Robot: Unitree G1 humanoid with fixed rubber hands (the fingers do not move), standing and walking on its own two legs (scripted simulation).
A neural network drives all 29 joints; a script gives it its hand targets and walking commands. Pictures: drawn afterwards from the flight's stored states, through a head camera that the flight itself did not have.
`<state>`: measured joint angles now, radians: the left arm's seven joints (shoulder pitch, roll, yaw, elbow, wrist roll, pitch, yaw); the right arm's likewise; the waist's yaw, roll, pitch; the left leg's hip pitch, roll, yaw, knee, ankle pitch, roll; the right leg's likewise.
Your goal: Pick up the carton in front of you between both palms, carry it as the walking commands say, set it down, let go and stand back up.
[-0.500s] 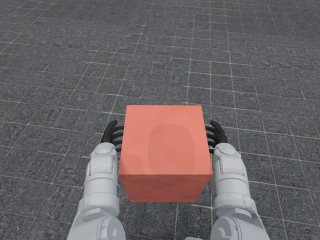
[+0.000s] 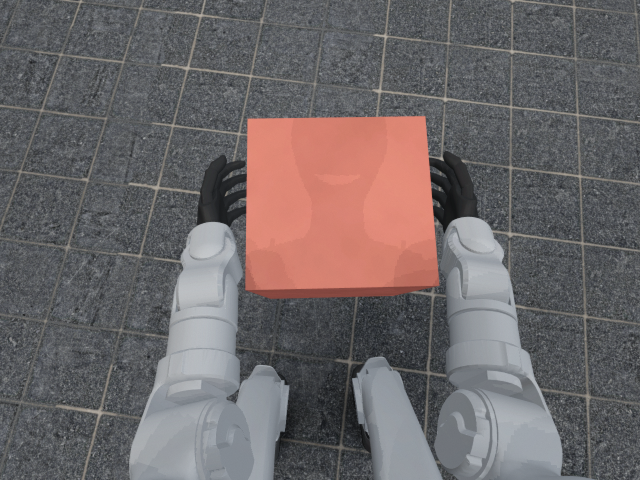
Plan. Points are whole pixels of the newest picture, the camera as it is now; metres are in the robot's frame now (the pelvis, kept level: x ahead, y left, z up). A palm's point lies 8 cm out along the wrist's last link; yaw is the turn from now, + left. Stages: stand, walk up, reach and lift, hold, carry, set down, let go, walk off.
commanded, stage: set down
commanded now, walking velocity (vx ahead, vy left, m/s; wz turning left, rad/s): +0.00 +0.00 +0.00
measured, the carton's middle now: (334, 224) +0.44 -0.03 -0.15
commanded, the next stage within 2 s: none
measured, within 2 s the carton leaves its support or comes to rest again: rests again in 1.52 s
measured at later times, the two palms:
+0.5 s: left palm (251, 224) +0.47 +0.10 -0.23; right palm (430, 224) +0.45 -0.20 -0.23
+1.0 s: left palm (271, 228) +0.50 +0.09 -0.39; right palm (414, 228) +0.49 -0.21 -0.39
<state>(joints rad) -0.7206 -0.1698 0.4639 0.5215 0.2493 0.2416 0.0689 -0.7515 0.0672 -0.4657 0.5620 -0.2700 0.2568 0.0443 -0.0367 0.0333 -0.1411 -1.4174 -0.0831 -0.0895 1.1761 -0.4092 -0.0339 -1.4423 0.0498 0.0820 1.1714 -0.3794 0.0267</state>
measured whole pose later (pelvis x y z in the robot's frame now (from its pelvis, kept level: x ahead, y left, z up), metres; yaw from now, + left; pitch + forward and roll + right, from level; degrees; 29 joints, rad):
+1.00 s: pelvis -0.04 -0.01 -0.24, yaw +2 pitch +44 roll +3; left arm -1.35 0.10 0.37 0.81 0.07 0.24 0.18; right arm -1.36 -0.23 -0.36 0.82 -0.12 0.28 -0.05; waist -0.07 0.05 0.20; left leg -2.21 -0.17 -0.07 2.03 -0.60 -0.10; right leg -2.26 0.11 0.09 2.03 -0.55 0.06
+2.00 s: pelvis -0.05 +0.00 -0.28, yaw +2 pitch +34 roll +1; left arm -1.49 0.18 0.37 1.01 0.09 0.17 0.07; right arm -1.47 -0.31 -0.42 1.00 -0.14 0.21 0.09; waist -0.08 0.05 0.43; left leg -2.18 -0.15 -0.05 2.21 -0.62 -0.07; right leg -2.21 0.05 0.04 2.20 -0.59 0.03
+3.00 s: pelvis -0.04 -0.01 -0.18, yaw +1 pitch +45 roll +2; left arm -1.37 0.26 0.24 0.94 -0.05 0.20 0.15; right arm -1.37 -0.40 -0.27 1.00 0.06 0.17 -0.01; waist -0.05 0.03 0.09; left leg -2.07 -0.07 -0.03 1.83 -0.55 -0.05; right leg -2.11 0.04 0.04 1.83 -0.50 0.01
